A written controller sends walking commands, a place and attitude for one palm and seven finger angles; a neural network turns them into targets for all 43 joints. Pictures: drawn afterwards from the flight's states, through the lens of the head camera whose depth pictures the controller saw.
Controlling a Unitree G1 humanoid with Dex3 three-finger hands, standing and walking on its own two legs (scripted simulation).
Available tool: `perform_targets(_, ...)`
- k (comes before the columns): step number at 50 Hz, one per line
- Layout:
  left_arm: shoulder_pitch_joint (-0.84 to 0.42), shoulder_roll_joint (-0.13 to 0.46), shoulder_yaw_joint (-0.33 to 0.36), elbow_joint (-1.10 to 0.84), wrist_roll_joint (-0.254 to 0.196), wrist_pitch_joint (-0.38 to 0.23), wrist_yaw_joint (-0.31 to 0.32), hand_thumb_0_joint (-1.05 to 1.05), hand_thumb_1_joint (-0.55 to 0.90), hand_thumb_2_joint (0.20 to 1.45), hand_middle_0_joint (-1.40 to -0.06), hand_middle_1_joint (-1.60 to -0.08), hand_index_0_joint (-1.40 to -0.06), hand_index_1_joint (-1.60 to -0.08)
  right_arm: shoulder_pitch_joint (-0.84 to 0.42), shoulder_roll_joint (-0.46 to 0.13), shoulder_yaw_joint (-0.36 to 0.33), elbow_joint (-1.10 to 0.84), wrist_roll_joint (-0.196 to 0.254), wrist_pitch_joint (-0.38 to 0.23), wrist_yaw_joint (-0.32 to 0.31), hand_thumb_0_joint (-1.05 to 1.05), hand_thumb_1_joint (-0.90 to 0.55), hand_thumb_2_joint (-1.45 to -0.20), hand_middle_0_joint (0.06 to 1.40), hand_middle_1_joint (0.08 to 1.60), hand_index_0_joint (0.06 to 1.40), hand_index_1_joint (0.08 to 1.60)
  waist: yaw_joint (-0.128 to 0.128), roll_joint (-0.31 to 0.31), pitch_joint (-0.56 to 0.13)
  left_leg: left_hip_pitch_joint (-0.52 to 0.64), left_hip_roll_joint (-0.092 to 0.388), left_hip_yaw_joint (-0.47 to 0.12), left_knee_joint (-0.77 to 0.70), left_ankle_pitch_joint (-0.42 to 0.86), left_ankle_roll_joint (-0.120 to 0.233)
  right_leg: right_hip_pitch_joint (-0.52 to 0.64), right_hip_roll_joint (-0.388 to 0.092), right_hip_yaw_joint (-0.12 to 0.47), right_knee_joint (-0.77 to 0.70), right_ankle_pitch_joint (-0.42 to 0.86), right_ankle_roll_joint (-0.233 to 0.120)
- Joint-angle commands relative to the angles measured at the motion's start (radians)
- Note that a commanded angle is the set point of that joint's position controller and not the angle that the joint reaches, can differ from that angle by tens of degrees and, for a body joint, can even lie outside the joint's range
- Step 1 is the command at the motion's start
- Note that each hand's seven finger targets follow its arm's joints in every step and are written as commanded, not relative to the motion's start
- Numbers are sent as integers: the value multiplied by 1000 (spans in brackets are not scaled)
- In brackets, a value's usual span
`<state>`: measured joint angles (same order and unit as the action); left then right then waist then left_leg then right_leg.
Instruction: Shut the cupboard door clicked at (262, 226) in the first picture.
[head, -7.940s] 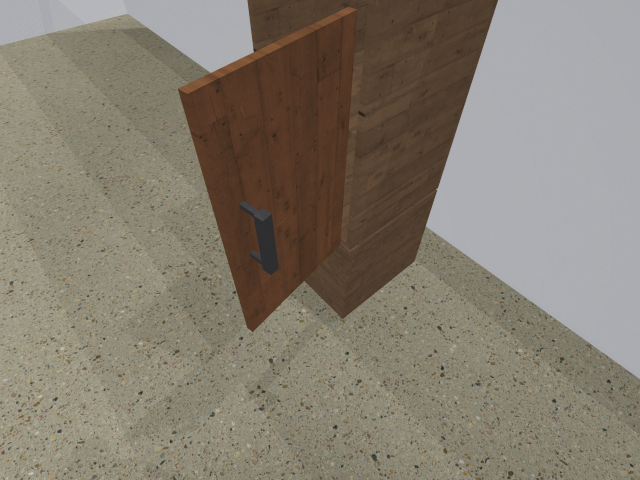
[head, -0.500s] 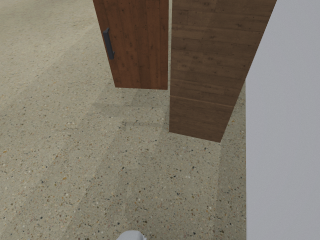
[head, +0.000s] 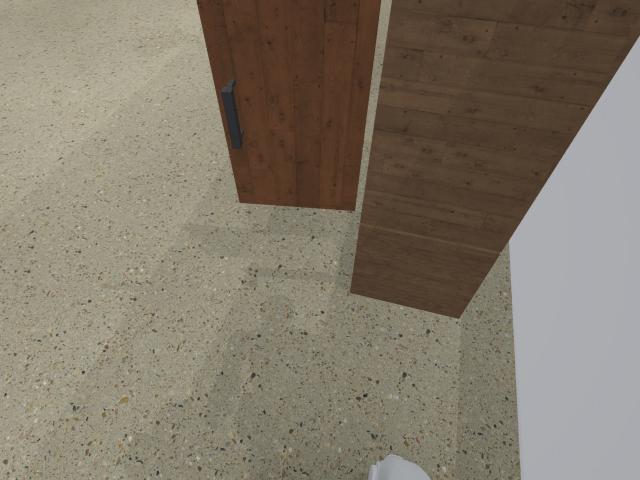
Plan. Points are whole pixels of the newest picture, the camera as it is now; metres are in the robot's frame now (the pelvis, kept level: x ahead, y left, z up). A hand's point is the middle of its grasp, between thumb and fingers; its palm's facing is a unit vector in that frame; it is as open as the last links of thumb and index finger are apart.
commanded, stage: take the last steps up to it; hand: left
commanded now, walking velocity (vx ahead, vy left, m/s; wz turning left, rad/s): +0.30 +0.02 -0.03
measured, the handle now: (234, 114) +0.83 +0.25 -0.03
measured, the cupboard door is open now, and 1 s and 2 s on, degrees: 100 100 100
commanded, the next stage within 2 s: come to a stop and stand still in 0.74 s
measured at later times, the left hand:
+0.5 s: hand (213, 453) +0.18 +0.17 -0.16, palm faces +0.07 -0.97 -0.22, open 7.2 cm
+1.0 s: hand (223, 313) +0.41 +0.21 -0.17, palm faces -0.01 -0.97 -0.24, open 7.3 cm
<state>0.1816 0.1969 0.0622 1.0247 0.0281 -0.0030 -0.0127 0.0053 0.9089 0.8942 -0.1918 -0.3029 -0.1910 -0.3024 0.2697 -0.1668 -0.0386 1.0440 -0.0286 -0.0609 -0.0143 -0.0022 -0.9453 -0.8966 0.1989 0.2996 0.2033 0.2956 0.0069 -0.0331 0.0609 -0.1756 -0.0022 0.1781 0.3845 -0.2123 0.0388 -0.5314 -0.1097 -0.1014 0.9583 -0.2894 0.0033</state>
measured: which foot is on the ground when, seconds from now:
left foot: down 0.00-0.18, up 0.20-0.60, down 0.62-1.00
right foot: up 0.00-0.14, down 0.16-0.62, up 0.64-0.94, down 0.96-1.00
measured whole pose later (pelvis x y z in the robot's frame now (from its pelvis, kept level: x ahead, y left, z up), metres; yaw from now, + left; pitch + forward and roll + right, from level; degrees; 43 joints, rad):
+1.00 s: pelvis +0.34 +0.01 -0.01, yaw -1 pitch +0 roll +2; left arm 0.18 0.20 0.03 1.04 0.02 -0.02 0.02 0.01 0.93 0.89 -0.19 -0.30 -0.19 -0.30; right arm 0.27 -0.17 -0.02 1.10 -0.01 -0.01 -0.02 0.00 -0.93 -0.90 0.20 0.30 0.20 0.30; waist -0.01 -0.03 0.04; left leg -0.22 0.00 0.15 0.51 -0.29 0.01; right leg -0.32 -0.08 -0.06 0.56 -0.24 0.00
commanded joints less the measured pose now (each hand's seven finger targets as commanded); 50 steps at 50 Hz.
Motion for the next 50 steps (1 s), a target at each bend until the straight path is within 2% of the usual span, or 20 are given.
perform_targets(1, -43, 14, -1, -74, -3, -15, -13, 0, 900, 900, -200, -300, -200, -300, 86, -136, -26, -6, -5, -5, 0, 0, -900, -900, 200, 300, 200, 300, -13, 96, 9, 2, 298, -200, -233, -1, 136, 63, -9, 27, -191, 38, -2)
perform_targets(4, -70, 28, 1, -92, -1, -17, -13, 0, 900, 900, -200, -300, -200, -300, 93, -143, -25, 8, -8, 1, 2, 0, -900, -900, 200, 300, 200, 300, -7, 94, 29, -27, 293, -190, -191, -20, 124, 161, 19, 5, -289, 38, -6)
perform_targets(7, 91, 88, 21, -44, 2, -33, -7, 0, 900, 900, -200, -300, -200, -300, 84, -116, -16, 16, 3, 4, 5, 0, -900, -900, 200, 300, 200, 300, 67, -15, -45, -130, 171, -92, 87, -17, 40, 499, 22, 37, -485, 76, -33)
perform_targets(8, 214, 174, 38, -8, 6, -48, 2, 0, 900, 900, -200, -300, -200, -300, 87, -80, -12, -1, 14, 3, 14, 0, -900, -900, 200, 300, 200, 300, 108, -196, -94, -328, 56, 0, 345, -137, -15, 696, -178, 305, -584, 45, -116)
perform_targets(9, 291, 234, 53, 9, -10, -51, 11, 0, 900, 900, -200, -300, -200, -300, 56, -88, -12, -28, 14, 9, 16, 0, -900, -900, 200, 300, 200, 300, 129, -309, -120, -453, 15, -39, 607, -414, -36, 732, -345, 553, -721, 51, -214)
perform_targets(10, 248, 197, 42, 3, -14, -55, 20, 0, 900, 900, -200, -300, -200, -300, 0, -120, -24, -26, 9, 13, 14, 0, -900, -900, 200, 300, 200, 300, 114, -236, -68, -481, 62, -157, 727, -338, -32, 630, -331, 545, -742, 57, -224)
perform_targets(12, 135, 124, 22, -30, -19, -60, 23, 0, 900, 900, -200, -300, -200, -300, -22, -82, -25, -19, 8, 21, 16, 0, -900, -900, 200, 300, 200, 300, 50, -54, -22, -466, 115, -190, 737, -165, -52, 509, -265, 354, -752, 118, -193)
perform_targets(15, 122, 69, 7, -15, -16, -84, 21, 0, 900, 900, -200, -300, -200, -300, 39, -34, -18, 11, 3, 37, 24, 0, -900, -900, 200, 300, 200, 300, 1, -86, -58, -378, 119, -149, 622, -65, -77, 466, -178, 153, -753, 362, -148)
perform_targets(25, 202, 113, 6, 67, -6, -85, 22, 0, 900, 900, -200, -300, -200, -300, -161, -37, -15, -77, 7, 26, 49, 0, -900, -900, 200, 300, 200, 300, 33, -114, 13, -338, 74, -83, 264, -20, -62, 509, -196, 109, -714, 416, -153)
perform_targets(29, 170, 117, 8, 71, -12, -71, 22, 0, 900, 900, -200, -300, -200, -300, -2, -88, -21, -25, 0, 11, 34, 0, -900, -900, 200, 300, 200, 300, -65, -29, -18, 25, 20, -43, 88, 57, -31, 348, -128, 29, -488, 431, -93)
perform_targets(30, 186, 84, 1, 59, -13, -66, 19, 0, 900, 900, -200, -300, -200, -300, 127, -167, -38, 7, -9, 3, 22, 0, -900, -900, 200, 300, 200, 300, -110, 114, -98, 224, 149, -194, 58, 103, 20, 209, -48, -12, -261, 266, -54)
perform_targets(31, 217, 33, -11, 33, -22, -64, 14, 0, 900, 900, -200, -300, -200, -300, 223, -264, -59, 20, -15, 5, 7, 0, -900, -900, 200, 300, 200, 300, -120, 316, -187, 378, 385, -502, -13, 187, 136, 12, 78, -73, 36, -246, -11)
perform_targets(32, 164, 37, -16, -4, -15, -68, 17, 0, 900, 900, -200, -300, -200, -300, 242, -283, -56, 16, -5, 17, -2, 0, -900, -900, 200, 300, 200, 300, -126, 218, -170, 309, 453, -570, -52, 202, 200, -41, 80, 18, 211, -324, -30)
perform_targets(35, 117, 39, -7, 8, -7, -43, 12, 0, 900, 900, -200, -300, -200, -300, 34, -156, -21, -46, 3, 9, -10, 0, -900, -900, 200, 300, 200, 300, -39, 209, -33, -27, 367, -429, -174, -51, 144, -46, -13, 95, 303, -144, -19)
perform_targets(39, 171, -6, -13, 24, -4, -20, 5, 0, 900, 900, -200, -300, -200, -300, 9, -132, -5, -43, 2, -4, -12, 0, -900, -900, 200, 300, 200, 300, 13, 136, -70, -99, 293, -259, -178, 106, 114, 92, -11, 62, 79, -75, -4)
perform_targets(43, 102, -16, -21, -3, -3, -17, 8, 0, 900, 900, -200, -300, -200, -300, 8, -116, -7, -32, -1, 7, -13, 0, -900, -900, 200, 300, 200, 300, 2, 107, -20, -140, 272, -220, -156, 109, 122, 195, 17, 26, -199, -47, 1)
perform_targets(46, 158, 12, -24, 26, -9, -10, 21, 0, 900, 900, -200, -300, -200, -300, -25, -107, 3, -15, 9, 23, -19, 0, -900, -900, 200, 300, 200, 300, 48, 79, -68, -169, 207, -163, -24, 152, 51, 402, 38, 41, -455, 141, 17)
perform_targets(48, 128, 108, -22, 20, -9, -23, 32, 0, 900, 900, -200, -300, -200, -300, 15, -61, 13, -4, 22, 33, -11, 0, -900, -900, 200, 300, 200, 300, 19, -56, -45, -178, 88, -120, 32, -12, -43, 408, -94, 207, -580, 383, -37)
perform_targets(49, 96, 149, -22, 15, -12, -17, 31, 0, 900, 900, -200, -300, -200, -300, 62, -61, 13, 10, 25, 41, -4, 0, -900, -900, 200, 300, 200, 300, -12, -21, -50, -121, 65, -117, 16, -65, -58, 350, -159, 218, -562, 393, -73)
perform_targets(50, 70, 146, -19, 10, -18, -19, 35, 0, 900, 900, -200, -300, -200, -300, 70, -60, 12, 27, 20, 52, -7, 0, -900, -900, 200, 300, 200, 300, -14, -71, -80, -82, 61, -105, 38, 7, -64, 348, -140, 219, -532, 511, -91)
